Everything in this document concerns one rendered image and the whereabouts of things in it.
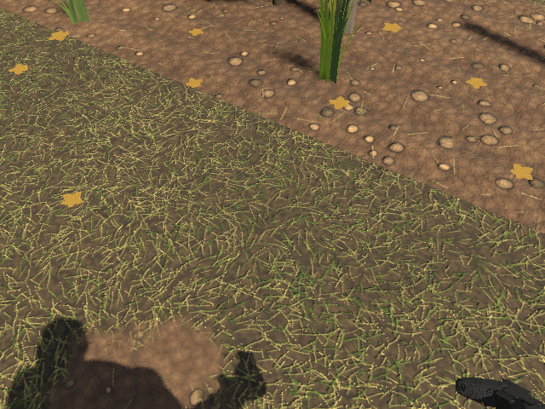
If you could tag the robot right hand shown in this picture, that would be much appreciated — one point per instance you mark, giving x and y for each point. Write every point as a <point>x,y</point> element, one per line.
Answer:
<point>499,394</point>

